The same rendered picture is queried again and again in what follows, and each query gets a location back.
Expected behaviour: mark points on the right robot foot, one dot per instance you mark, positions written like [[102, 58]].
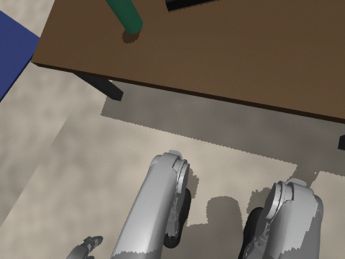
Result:
[[249, 230]]

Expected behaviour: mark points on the coffee table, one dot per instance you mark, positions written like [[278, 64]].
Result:
[[281, 55]]

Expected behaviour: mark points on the left robot foot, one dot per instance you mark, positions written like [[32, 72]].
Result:
[[172, 242]]

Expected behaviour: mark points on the left robot hand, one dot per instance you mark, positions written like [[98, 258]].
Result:
[[82, 251]]

